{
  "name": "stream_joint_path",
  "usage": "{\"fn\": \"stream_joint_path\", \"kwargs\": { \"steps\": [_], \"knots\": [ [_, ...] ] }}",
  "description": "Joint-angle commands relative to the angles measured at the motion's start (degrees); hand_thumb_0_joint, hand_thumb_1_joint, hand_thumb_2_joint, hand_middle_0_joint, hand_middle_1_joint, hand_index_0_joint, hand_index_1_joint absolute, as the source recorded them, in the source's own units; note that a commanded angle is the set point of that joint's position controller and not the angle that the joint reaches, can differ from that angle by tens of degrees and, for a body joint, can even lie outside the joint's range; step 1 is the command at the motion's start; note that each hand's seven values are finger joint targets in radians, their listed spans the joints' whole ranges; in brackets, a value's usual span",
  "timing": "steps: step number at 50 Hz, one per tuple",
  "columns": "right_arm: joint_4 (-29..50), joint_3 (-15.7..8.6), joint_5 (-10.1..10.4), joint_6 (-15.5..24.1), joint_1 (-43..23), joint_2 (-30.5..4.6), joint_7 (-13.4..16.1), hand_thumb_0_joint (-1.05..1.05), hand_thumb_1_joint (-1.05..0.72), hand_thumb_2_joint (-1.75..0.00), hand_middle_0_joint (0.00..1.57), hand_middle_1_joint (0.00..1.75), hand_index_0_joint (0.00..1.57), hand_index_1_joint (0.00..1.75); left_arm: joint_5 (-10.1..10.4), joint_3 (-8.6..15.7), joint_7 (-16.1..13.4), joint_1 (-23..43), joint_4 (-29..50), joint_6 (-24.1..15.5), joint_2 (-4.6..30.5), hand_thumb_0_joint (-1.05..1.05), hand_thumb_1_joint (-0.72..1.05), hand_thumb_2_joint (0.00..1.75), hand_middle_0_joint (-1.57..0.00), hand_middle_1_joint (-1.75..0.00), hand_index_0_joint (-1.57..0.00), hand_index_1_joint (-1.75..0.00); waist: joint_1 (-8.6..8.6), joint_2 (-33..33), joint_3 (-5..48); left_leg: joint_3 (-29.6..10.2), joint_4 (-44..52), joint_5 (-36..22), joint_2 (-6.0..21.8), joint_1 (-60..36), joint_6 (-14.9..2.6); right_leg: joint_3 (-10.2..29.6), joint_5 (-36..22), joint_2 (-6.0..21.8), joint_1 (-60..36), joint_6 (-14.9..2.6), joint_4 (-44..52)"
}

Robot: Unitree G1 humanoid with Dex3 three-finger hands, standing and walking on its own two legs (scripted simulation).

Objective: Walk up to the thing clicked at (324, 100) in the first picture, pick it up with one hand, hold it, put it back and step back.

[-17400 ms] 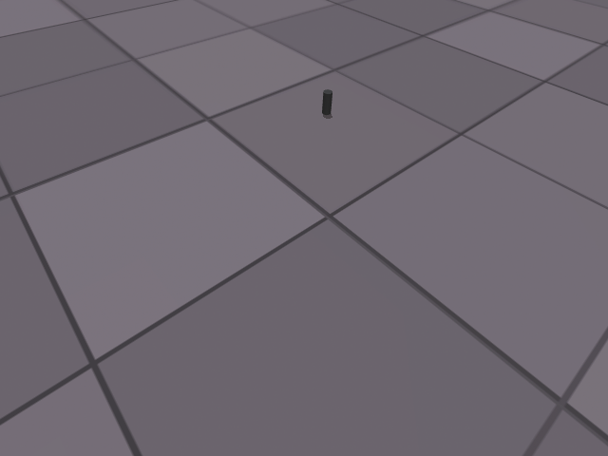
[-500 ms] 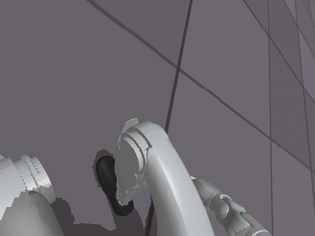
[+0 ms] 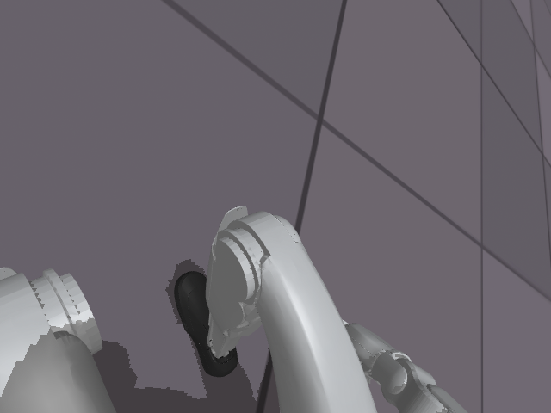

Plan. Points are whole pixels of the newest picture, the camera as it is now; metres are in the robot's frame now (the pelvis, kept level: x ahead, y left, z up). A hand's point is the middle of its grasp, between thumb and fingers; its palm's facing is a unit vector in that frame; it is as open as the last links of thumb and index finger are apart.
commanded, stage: settle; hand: left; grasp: from the side
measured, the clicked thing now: out of the picture +0.50 +0.31 -0.23
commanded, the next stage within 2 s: lift in 1.62 s
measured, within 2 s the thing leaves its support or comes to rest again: neither
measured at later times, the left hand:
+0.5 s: hand out of the picture +0.50 +0.33 -0.06, palm faces +0.30 -0.95 -0.07, open 5.2 cm
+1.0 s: hand out of the picture +0.51 +0.33 +0.00, palm faces +0.29 -0.95 -0.07, open 5.3 cm
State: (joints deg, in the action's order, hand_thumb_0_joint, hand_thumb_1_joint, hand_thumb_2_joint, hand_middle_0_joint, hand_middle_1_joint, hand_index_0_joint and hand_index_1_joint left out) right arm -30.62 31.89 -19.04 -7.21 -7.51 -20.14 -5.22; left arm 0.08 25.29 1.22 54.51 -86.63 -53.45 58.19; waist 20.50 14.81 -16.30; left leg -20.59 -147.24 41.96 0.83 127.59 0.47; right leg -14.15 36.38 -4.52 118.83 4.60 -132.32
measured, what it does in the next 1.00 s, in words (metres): stands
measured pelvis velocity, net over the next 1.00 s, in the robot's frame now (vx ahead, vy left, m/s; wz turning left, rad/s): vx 0.01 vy -0.01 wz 0.13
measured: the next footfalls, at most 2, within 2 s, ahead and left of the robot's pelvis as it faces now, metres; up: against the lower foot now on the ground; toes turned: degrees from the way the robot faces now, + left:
none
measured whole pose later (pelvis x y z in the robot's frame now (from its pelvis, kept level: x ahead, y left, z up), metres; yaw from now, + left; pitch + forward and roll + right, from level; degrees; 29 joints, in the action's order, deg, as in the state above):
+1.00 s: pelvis +0.01 -0.01 +0.03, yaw +7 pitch +32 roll -10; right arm -33.9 11.3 -6.6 -6.2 7.3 -18.0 -3.8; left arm 2.1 25.1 10.9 54.5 -62.4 -27.8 40.6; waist 13.7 1.8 -0.1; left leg -10.2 -137.0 40.1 0.9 129.4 0.7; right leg -6.4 38.3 -1.2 124.4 2.1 -130.3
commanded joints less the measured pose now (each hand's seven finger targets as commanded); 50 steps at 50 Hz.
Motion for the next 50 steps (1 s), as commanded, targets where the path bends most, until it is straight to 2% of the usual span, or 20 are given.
{"fn": "stream_joint_path", "kwargs": {
  "steps": [1,3,6,8,9,13,14,16,18,19,24,27,32,34,39,40,41,42,48,50],
  "knots": [
    [-1.8,-7.5,0.0,-1.5,8.3,-20.3,0.4,0.00,-0.91,-0.90,0.20,0.30,0.20,0.30,0.0,1.0,0.8,20.5,16.8,-3.2,13.1,0.00,0.31,1.19,-1.31,-1.38,-1.32,-1.39,6.26,-43.0,39.4,4.7,17.9,-16.4,4.1,-30.1,0.73,-3.5,-16.4,-1.2,-19.0,-4.96,8.2],
    [-1.5,-8.5,0.5,-1.8,9.8,-20.2,0.3,0.00,-0.91,-0.90,0.20,0.30,0.20,0.30,-0.1,2.2,1.2,19.6,18.9,-1.6,13.2,0.00,0.32,1.19,-1.33,-1.39,-1.34,-1.39,5.00,-44.2,40.8,4.9,18.8,-16.6,4.0,-31.5,1.10,-3.7,-15.7,-0.9,-17.9,-5.17,8.1],
    [-1.5,-10.5,1.8,-2.2,11.4,-19.9,0.3,0.00,-0.91,-0.90,0.20,0.30,0.20,0.30,0.0,0.7,2.5,19.2,23.3,1.4,9.9,0.00,0.32,1.20,-1.35,-1.41,-1.36,-1.41,3.64,-46.3,42.9,5.0,20.1,-18.9,3.9,-34.2,1.44,-3.3,-16.1,-0.5,-15.4,-5.52,7.7],
    [-1.8,-11.7,2.8,-2.3,13.6,-19.2,0.3,0.00,-0.90,-0.89,0.20,0.30,0.20,0.30,0.7,0.6,3.2,18.5,24.8,4.0,8.5,0.00,0.33,1.20,-1.36,-1.42,-1.37,-1.42,3.02,-45.5,45.4,6.2,19.7,-19.8,3.5,-32.9,1.06,-2.2,-17.6,-0.5,-17.8,-5.49,8.4],
    [-1.5,-12.4,3.3,-2.3,14.5,-19.3,0.3,0.00,-0.90,-0.89,0.20,0.30,0.20,0.30,1.0,1.6,3.6,18.4,26.7,4.9,9.0,0.00,0.34,1.19,-1.35,-1.41,-1.36,-1.41,2.23,-45.3,46.5,6.4,20.3,-19.6,3.4,-32.2,1.06,-2.1,-17.4,-0.3,-18.0,-5.62,8.2],
    [-1.3,-14.5,5.5,-2.2,16.8,-17.7,0.5,0.00,-0.90,-0.89,0.20,0.30,0.20,0.30,2.2,1.4,4.7,14.8,26.5,9.3,4.7,0.00,0.33,1.19,-1.34,-1.41,-1.35,-1.40,0.83,-39.1,44.9,7.9,20.4,-14.7,2.7,-24.7,-0.06,-1.2,-14.8,-0.3,-18.0,-5.63,9.6],
    [-1.1,-15.1,6.0,-2.0,16.7,-17.4,0.5,0.00,-0.90,-0.89,0.20,0.30,0.20,0.30,2.5,0.3,5.0,16.7,28.4,9.7,3.8,0.00,0.32,1.18,-1.30,-1.39,-1.32,-1.39,1.03,-38.3,44.5,8.2,20.4,-12.5,2.5,-23.0,-0.50,-1.0,-13.2,-0.3,-16.9,-5.68,10.0],
    [-1.1,-16.3,6.8,-1.6,18.2,-17.0,0.6,0.00,-0.89,-0.89,0.20,0.30,0.20,0.30,3.1,1.0,5.7,16.1,29.8,11.1,3.1,0.00,0.36,1.19,-1.32,-1.40,-1.34,-1.39,0.15,-36.8,45.6,8.8,20.7,-11.0,2.2,-22.1,-0.80,-0.6,-12.3,-0.2,-17.2,-5.63,10.6],
    [-1.4,-17.4,7.5,-1.3,18.7,-16.4,0.6,0.00,-0.88,-0.89,0.20,0.30,0.20,0.30,3.0,0.1,6.3,16.4,30.6,12.1,1.0,0.00,0.34,1.18,-1.29,-1.39,-1.31,-1.38,-0.08,-35.8,45.4,9.1,21.1,-9.6,2.1,-21.7,-0.88,-0.4,-10.8,0.0,-15.1,-5.75,10.5],
    [-1.5,-18.1,7.8,-1.2,19.3,-16.6,0.6,0.00,-0.88,-0.89,0.20,0.30,0.20,0.30,2.8,0.7,6.4,17.4,32.1,12.5,2.2,0.00,0.35,1.18,-1.30,-1.40,-1.33,-1.39,-0.71,-36.9,46.0,9.2,21.6,-9.4,2.0,-22.6,-0.76,-0.3,-10.4,0.1,-14.1,-5.92,10.4],
    [-1.4,-20.3,9.2,-0.5,20.5,-15.9,0.6,0.00,-0.88,-0.89,0.20,0.30,0.20,0.30,3.3,0.1,6.8,20.3,34.9,14.2,0.0,0.00,0.34,1.20,-1.31,-1.40,-1.33,-1.39,-1.69,-36.8,48.3,10.0,23.3,-7.1,1.6,-23.3,-0.82,0.6,-7.8,0.5,-12.0,-6.25,10.5],
    [-1.6,-21.5,9.7,-0.5,21.5,-15.9,0.8,0.00,-0.88,-0.89,0.20,0.30,0.20,0.30,2.8,1.0,7.2,20.6,36.4,15.1,1.3,0.00,0.34,1.19,-1.31,-1.39,-1.33,-1.39,-3.28,-39.2,51.0,10.3,24.4,-9.7,1.6,-26.6,-0.34,1.1,-9.1,0.9,-11.5,-6.56,9.8],
    [-2.2,-22.7,10.4,-0.2,23.4,-14.6,1.0,0.00,-0.88,-0.89,0.20,0.30,0.20,0.30,3.1,1.2,7.4,22.3,38.7,17.0,-0.1,0.00,0.32,1.20,-1.29,-1.38,-1.30,-1.38,-3.99,-38.6,54.7,12.0,24.5,-11.6,1.1,-27.0,-0.66,2.5,-10.3,1.1,-13.5,-6.59,10.9],
    [-2.6,-23.4,10.7,-0.1,24.0,-14.0,1.3,0.00,-0.88,-0.89,0.20,0.30,0.20,0.30,3.3,0.4,8.2,21.4,38.1,17.9,-2.0,0.00,0.32,1.21,-1.31,-1.39,-1.31,-1.39,-4.07,-37.2,55.3,12.8,24.0,-12.4,1.1,-26.3,-0.93,3.2,-11.3,1.2,-14.5,-6.40,11.7],
    [-2.5,-24.3,11.2,0.3,25.1,-13.6,1.6,0.00,-0.89,-0.89,0.20,0.30,0.20,0.30,3.5,1.6,9.0,21.8,38.7,19.6,-1.3,0.00,0.29,1.20,-1.30,-1.39,-1.30,-1.39,-4.92,-35.4,57.6,13.5,24.0,-14.2,0.9,-26.0,-1.29,4.2,-12.8,1.4,-16.7,-6.17,12.4],
    [-3.2,-24.4,11.4,0.3,25.7,-13.0,1.7,0.00,-0.88,-0.89,0.20,0.30,0.20,0.30,3.8,0.9,9.3,21.1,37.4,20.0,-3.5,0.00,0.30,1.20,-1.29,-1.38,-1.30,-1.39,-4.77,-34.2,57.1,13.7,24.1,-14.6,0.9,-25.6,-1.33,4.3,-13.1,1.5,-16.5,-6.15,12.7],
    [-2.4,-24.8,11.7,0.4,25.0,-13.6,1.8,0.00,-0.89,-0.89,0.20,0.30,0.20,0.30,3.7,1.8,9.3,20.1,36.3,20.3,-2.5,0.00,0.29,1.21,-1.31,-1.40,-1.31,-1.40,-4.97,-33.8,56.1,13.5,24.8,-13.4,0.8,-25.1,-1.28,4.2,-11.6,1.6,-15.5,-6.31,12.8],
    [-3.2,-24.8,11.5,0.4,25.8,-13.0,1.8,0.00,-0.88,-0.89,0.20,0.30,0.20,0.30,3.6,1.0,9.4,22.5,39.0,20.2,-3.0,0.00,0.29,1.22,-1.30,-1.40,-1.31,-1.40,-5.19,-34.9,57.0,13.8,24.9,-14.3,0.9,-26.1,-1.19,4.4,-12.5,1.6,-15.8,-6.32,13.0],
    [-2.5,-25.5,12.1,0.8,25.9,-12.7,2.1,0.00,-0.89,-0.89,0.20,0.30,0.20,0.30,3.5,2.1,9.7,21.9,37.6,21.1,-3.0,0.00,0.27,1.21,-1.31,-1.39,-1.32,-1.40,-5.54,-33.3,57.6,14.0,26.1,-13.9,0.9,-25.6,-1.44,4.7,-11.7,1.8,-16.6,-6.34,13.6],
    [-2.9,-25.6,12.1,0.8,26.4,-12.0,2.2,0.00,-0.89,-0.89,0.20,0.30,0.20,0.30,3.7,2.4,9.6,23.1,39.4,21.2,-3.0,0.00,0.27,1.24,-1.32,-1.41,-1.33,-1.42,-6.07,-32.9,60.2,14.5,25.7,-14.9,0.9,-26.4,-1.66,5.3,-12.9,1.8,-18.4,-6.12,14.2]
  ]
}}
